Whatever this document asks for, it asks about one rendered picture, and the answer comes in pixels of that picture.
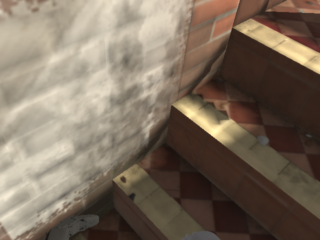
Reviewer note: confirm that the left robot hand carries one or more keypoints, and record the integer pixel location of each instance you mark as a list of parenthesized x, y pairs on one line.
[(71, 225)]

